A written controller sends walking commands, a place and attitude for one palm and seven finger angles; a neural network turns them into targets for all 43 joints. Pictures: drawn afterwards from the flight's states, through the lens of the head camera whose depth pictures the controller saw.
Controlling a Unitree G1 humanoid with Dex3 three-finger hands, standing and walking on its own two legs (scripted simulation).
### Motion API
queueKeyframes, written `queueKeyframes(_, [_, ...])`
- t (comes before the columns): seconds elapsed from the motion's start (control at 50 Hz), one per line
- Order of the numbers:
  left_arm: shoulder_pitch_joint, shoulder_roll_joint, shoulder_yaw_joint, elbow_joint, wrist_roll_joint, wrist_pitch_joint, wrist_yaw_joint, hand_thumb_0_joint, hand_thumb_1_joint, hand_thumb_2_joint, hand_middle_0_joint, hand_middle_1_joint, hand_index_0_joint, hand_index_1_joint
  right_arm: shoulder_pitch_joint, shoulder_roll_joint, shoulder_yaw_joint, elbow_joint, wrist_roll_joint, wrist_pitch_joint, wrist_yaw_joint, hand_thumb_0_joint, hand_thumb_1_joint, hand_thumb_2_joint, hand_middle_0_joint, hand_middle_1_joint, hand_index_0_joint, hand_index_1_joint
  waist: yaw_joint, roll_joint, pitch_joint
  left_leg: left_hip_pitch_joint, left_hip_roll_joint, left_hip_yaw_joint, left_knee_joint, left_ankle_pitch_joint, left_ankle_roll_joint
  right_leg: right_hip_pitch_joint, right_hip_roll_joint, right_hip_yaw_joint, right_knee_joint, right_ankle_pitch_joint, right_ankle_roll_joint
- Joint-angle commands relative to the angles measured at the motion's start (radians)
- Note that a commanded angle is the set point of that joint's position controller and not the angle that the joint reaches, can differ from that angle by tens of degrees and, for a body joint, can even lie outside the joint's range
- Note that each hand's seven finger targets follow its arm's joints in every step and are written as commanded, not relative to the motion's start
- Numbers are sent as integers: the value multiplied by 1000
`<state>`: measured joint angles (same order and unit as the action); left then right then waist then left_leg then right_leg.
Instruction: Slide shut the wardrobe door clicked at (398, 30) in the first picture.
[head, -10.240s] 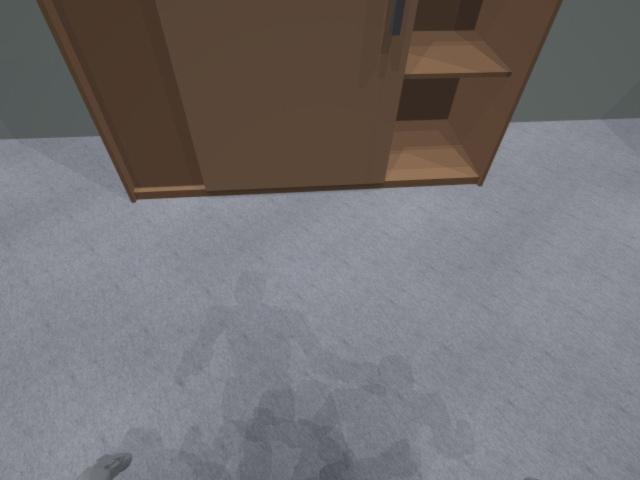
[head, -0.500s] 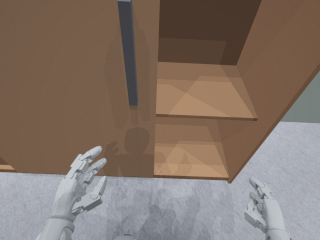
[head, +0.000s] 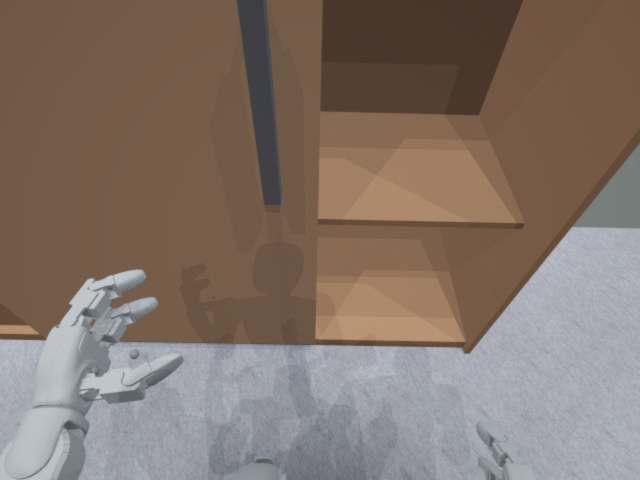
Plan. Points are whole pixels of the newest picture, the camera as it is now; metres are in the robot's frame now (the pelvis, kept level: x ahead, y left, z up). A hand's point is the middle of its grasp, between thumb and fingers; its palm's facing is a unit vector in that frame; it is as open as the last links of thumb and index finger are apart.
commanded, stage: raise the hand with hooked fingers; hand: left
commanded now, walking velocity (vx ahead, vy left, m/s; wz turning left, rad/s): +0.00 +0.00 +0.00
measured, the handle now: (266, 108) +0.55 +0.10 +0.17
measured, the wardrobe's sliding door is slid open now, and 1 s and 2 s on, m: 0.48 0.48 0.48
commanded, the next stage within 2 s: move the hooked fingers beside the handle in 1.22 s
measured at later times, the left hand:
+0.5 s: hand (69, 309) +0.27 +0.27 +0.12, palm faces +0.07 -1.00 -0.07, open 13.8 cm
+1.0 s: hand (63, 287) +0.28 +0.27 +0.14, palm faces +0.07 -1.00 -0.05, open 13.9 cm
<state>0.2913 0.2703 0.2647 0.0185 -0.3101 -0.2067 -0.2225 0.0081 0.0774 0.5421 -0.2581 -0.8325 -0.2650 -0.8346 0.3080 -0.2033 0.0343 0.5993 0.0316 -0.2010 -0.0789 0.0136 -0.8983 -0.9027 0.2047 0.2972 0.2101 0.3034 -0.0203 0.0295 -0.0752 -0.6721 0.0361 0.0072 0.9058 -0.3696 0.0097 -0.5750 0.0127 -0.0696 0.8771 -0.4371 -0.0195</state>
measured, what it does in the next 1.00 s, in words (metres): stands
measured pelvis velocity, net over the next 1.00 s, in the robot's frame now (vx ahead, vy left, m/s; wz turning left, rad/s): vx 0.01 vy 0.00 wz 0.02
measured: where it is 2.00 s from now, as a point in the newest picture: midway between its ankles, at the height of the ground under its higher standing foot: outside the picture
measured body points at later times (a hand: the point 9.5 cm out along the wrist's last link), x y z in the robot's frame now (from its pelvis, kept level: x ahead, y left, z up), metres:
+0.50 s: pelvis +0.02 +0.01 +0.02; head +0.03 +0.01 +0.47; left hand +0.26 +0.33 +0.12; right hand +0.21 -0.21 -0.04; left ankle +0.05 +0.11 -0.69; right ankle +0.00 -0.11 -0.69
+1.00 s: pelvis +0.01 +0.00 +0.03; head +0.02 +0.00 +0.48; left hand +0.27 +0.33 +0.14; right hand +0.17 -0.25 -0.05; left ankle +0.05 +0.11 -0.69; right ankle +0.00 -0.11 -0.69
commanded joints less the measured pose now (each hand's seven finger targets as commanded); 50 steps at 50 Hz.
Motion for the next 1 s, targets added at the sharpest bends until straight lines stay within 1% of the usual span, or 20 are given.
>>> queueKeyframes(0.0, [-85,139,45,-227,27,-186,4,0,-150,450,-275,-975,-275,-975,-106,-153,-61,-152,-10,-89,12,0,-900,-900,200,300,200,300,10,60,-157,195,-23,-37,-140,173,17,6,12,-1,-134,187,5])
queueKeyframes(0.04, [-105,119,-4,-163,21,-177,-57,0,-197,430,-278,-1005,-278,-1005,-95,-174,-63,-146,0,-97,9,0,-900,-900,200,300,200,300,-9,23,-103,179,-20,-49,-154,116,18,-14,17,-1,-157,135,4])
queueKeyframes(0.08, [-133,148,13,-156,-9,-154,-112,0,-243,410,-282,-1035,-282,-1035,-91,-189,-70,-149,14,-112,-3,0,-900,-900,200,300,200,300,-9,19,-138,200,-24,-47,-168,76,19,8,12,12,-191,99,8])
queueKeyframes(0.12, [-152,214,76,-156,-28,-120,-138,0,-290,390,-285,-1065,-285,-1065,-89,-198,-70,-149,19,-123,-16,0,-900,-900,200,300,200,300,8,9,-186,226,-25,-52,-186,87,21,52,8,14,-208,107,9])
queueKeyframes(0.14, [-165,256,118,-157,-34,-105,-139,0,-313,380,-287,-1080,-287,-1080,-88,-204,-69,-148,18,-123,-21,0,-900,-900,200,300,200,300,19,17,-196,241,-27,-55,-194,105,22,70,11,11,-207,123,7])
queueKeyframes(0.2, [-204,279,176,-225,-49,-104,-113,0,-383,350,-292,-1125,-292,-1125,-101,-188,-61,-149,15,-128,-23,0,-900,-900,200,300,200,300,40,82,-232,310,-25,-61,-222,172,15,108,11,-10,-200,188,2])
queueKeyframes(0.24, [-213,312,218,-225,-51,-107,-87,0,-430,330,-295,-1155,-295,-1155,-94,-187,-55,-144,9,-126,-19,0,-900,-900,200,300,200,300,51,90,-217,331,-24,-67,-232,221,10,126,19,-17,-202,228,-4])
queueKeyframes(0.26, [-232,271,184,-229,-51,-108,-86,0,-453,320,-297,-1170,-297,-1170,-103,-179,-50,-149,11,-126,-15,0,-900,-900,200,300,200,300,38,115,-186,339,-24,-62,-240,222,8,113,19,-19,-208,234,-4])
queueKeyframes(0.32, [-241,245,154,-147,-45,-82,-102,0,-500,300,-300,-1200,-300,-1200,-100,-185,-49,-138,14,-119,-11,0,-900,-900,200,300,200,300,24,96,-136,343,-19,-61,-256,211,6,101,19,-22,-230,240,0])
queueKeyframes(0.42, [-313,286,154,-53,-44,24,-186,0,-500,300,-300,-1200,-300,-1200,-111,-201,-45,-150,27,-102,-25,0,-900,-900,200,300,200,300,22,34,-124,346,-24,-56,-282,197,14,143,18,-13,-275,256,5])
queueKeyframes(0.44, [-333,305,167,-43,-47,37,-195,0,-500,300,-300,-1200,-300,-1200,-113,-202,-39,-148,25,-100,-28,0,-900,-900,200,300,200,300,32,64,-111,349,-28,-55,-286,208,15,157,21,-9,-282,263,-2])
queueKeyframes(0.5, [-404,355,224,-97,-59,30,-201,0,-500,300,-300,-1200,-300,-1200,-119,-195,-38,-148,22,-102,-33,0,-900,-900,200,300,200,300,34,59,-192,415,-27,-58,-292,265,15,194,20,-11,-290,307,1])
queueKeyframes(0.54, [-445,401,268,-123,-68,7,-193,0,-500,300,-300,-1200,-300,-1200,-121,-192,-33,-141,14,-105,-33,0,-900,-900,200,300,200,300,44,86,-201,440,-30,-57,-294,293,13,215,24,-6,-298,329,-4])
queueKeyframes(0.56, [-462,407,279,-123,-70,-2,-190,0,-500,300,-300,-1200,-300,-1200,-120,-188,-31,-140,14,-107,-32,0,-900,-900,200,300,200,300,40,83,-215,452,-28,-61,-302,300,12,221,25,-11,-299,331,-3])
queueKeyframes(0.62, [-464,392,279,-33,-76,-4,-203,0,-500,300,-300,-1200,-300,-1200,-121,-191,-32,-118,18,-105,-35,0,-900,-900,200,300,200,300,32,61,-162,444,-27,-56,-313,288,13,213,23,-10,-317,329,0])
queueKeyframes(0.7, [-517,402,257,93,-70,57,-251,0,-500,300,-300,-1200,-300,-1200,-127,-203,-31,-110,29,-96,-44,0,-900,-900,200,300,200,300,28,62,-94,410,-33,-49,-337,218,17,201,16,1,-355,280,2])
queueKeyframes(0.76, [-483,359,210,144,-70,94,-286,0,-500,300,-300,-1200,-300,-1200,-129,-207,-32,-121,33,-99,-42,0,-900,-900,200,300,200,300,30,39,-83,391,-38,-44,-339,195,21,202,12,9,-366,261,3])
queueKeyframes(0.9, [-485,454,324,-9,-79,1,-229,0,-500,300,-300,-1200,-300,-1200,-122,-198,-40,-132,18,-118,-28,0,-900,-900,200,300,200,300,51,53,-184,437,-39,-37,-339,227,23,250,15,16,-362,268,3])
queueKeyframes(0.94, [-501,463,335,-30,-72,-26,-205,0,-500,300,-300,-1200,-300,-1200,-118,-195,-39,-121,14,-122,-29,0,-900,-900,200,300,200,300,51,69,-166,438,-36,-40,-346,226,21,256,17,11,-360,263,0])
queueKeyframes(0.98, [-495,430,310,8,-64,-27,-198,0,-500,300,-300,-1200,-300,-1200,-120,-192,-39,-117,17,-124,-31,0,-900,-900,200,300,200,300,39,91,-124,427,-35,-39,-358,183,20,227,15,12,-368,225,3])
